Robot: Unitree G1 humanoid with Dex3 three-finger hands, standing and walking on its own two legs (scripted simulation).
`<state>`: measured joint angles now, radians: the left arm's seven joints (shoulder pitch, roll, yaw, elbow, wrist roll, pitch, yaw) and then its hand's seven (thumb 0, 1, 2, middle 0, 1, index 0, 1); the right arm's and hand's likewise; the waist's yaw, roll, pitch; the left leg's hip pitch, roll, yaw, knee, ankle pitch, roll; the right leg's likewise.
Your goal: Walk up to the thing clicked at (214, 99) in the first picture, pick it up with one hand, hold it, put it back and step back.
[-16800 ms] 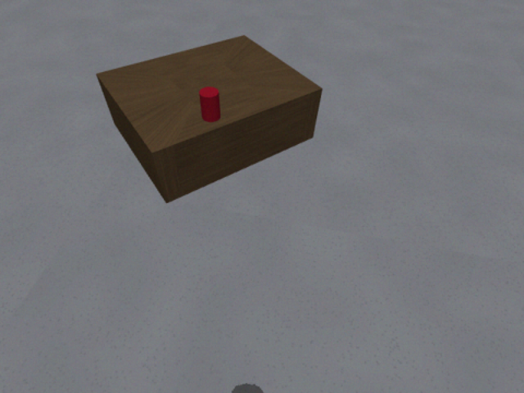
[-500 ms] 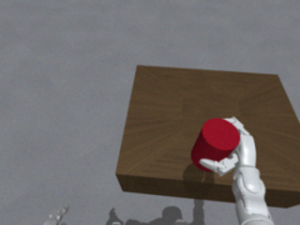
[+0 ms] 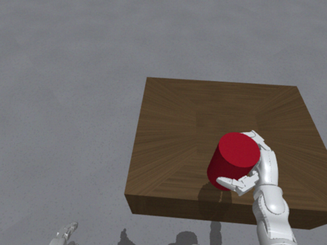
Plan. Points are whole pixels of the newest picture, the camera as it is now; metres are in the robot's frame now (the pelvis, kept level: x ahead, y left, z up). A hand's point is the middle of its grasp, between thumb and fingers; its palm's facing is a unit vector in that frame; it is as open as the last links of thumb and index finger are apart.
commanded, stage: hold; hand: right
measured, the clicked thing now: (230, 163) +0.32 -0.16 +0.03
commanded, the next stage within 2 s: none
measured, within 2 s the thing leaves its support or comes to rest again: neither
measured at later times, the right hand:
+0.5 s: hand (237, 163) +0.31 -0.17 +0.04, palm faces +0.10 +0.99 -0.01, open 11.8 cm
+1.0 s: hand (236, 163) +0.31 -0.17 +0.04, palm faces +0.10 +0.99 -0.01, open 11.8 cm
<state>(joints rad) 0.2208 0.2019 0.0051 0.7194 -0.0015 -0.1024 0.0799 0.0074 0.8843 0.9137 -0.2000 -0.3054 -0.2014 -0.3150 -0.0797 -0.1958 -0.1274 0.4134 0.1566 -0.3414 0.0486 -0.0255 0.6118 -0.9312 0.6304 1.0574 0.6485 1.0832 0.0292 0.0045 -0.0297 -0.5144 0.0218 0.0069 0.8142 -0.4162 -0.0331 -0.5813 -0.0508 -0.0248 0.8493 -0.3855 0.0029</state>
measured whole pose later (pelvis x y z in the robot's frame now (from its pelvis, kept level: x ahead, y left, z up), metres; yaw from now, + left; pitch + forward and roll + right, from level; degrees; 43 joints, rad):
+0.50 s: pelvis +0.00 +0.00 +0.00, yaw +0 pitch +6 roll +1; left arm 0.22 0.20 0.00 0.72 0.00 -0.11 0.08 0.01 0.88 0.92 -0.20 -0.30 -0.20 -0.31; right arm -0.07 -0.19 -0.13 0.40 0.16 -0.33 0.05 -0.03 0.61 -0.93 0.63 1.06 0.65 1.08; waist 0.03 0.01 -0.02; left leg -0.48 0.02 0.01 0.79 -0.40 -0.03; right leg -0.55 -0.05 -0.02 0.82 -0.37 0.01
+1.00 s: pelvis +0.00 +0.00 +0.01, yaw +0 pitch +5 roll +1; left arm 0.22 0.19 -0.01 0.73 0.00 -0.12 0.08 0.01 0.88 0.92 -0.20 -0.30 -0.20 -0.31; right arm -0.07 -0.19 -0.13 0.42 0.16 -0.34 0.05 -0.03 0.61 -0.93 0.63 1.06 0.65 1.08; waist 0.03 0.00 -0.02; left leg -0.47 0.02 0.01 0.78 -0.40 -0.03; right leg -0.54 -0.05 -0.02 0.81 -0.36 0.01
